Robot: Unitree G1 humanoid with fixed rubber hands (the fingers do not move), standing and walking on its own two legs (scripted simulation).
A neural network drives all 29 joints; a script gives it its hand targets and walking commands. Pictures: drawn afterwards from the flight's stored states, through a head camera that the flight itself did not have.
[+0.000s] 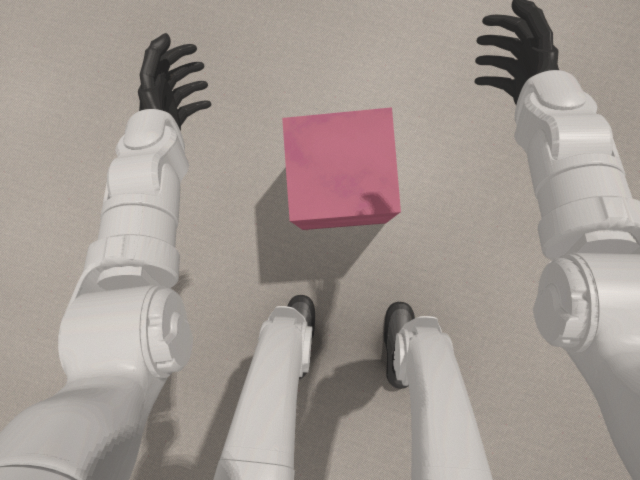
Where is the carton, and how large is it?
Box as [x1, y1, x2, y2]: [282, 107, 400, 229]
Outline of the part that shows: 391,107 282,118 290,221 302,229 384,223 400,211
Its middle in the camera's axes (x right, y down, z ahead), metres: +0.05 -0.14 +0.86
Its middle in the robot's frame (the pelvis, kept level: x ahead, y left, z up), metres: +0.51 +0.04 -0.52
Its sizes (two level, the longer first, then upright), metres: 0.210 0.200 0.250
